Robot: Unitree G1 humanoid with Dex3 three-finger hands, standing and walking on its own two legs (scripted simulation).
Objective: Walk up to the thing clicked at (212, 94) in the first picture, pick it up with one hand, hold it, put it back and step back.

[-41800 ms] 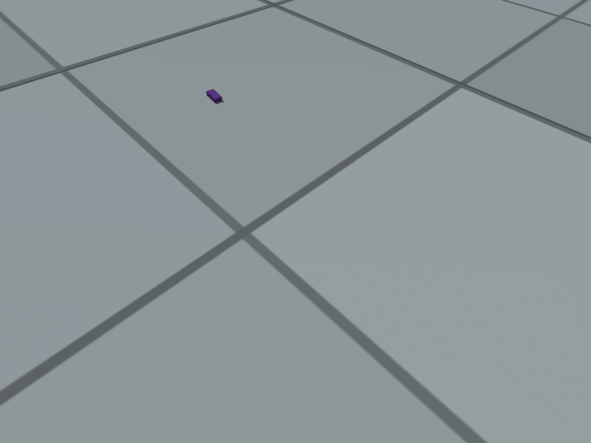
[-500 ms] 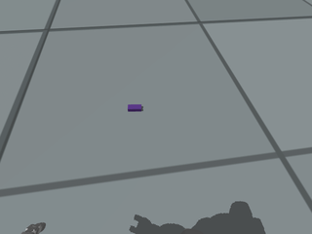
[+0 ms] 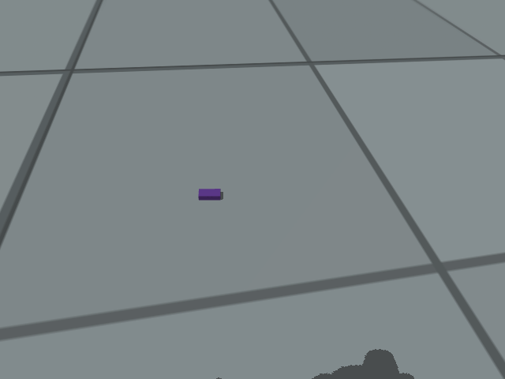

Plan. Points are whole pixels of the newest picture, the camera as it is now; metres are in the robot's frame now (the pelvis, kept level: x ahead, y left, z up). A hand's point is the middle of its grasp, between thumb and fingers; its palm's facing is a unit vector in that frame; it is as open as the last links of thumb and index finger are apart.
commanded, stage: step back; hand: left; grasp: from above
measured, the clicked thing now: (209, 194) +1.09 +0.20 -0.75
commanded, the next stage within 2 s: stand in 0.38 s
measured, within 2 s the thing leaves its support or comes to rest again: neither
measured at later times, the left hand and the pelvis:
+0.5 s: hand out of the picture +0.13 +0.25 -0.14, palm faces +0.00 -0.94 -0.34, open 7.4 cm; pelvis +0.02 +0.00 +0.01, yaw +0 degrees
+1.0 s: hand out of the picture +0.05 +0.24 -0.14, palm faces -0.03 -0.94 -0.34, open 7.4 cm; pelvis -0.01 -0.02 +0.02, yaw +0 degrees
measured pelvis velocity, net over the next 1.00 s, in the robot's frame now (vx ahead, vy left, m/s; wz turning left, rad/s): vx -0.01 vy -0.02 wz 0.00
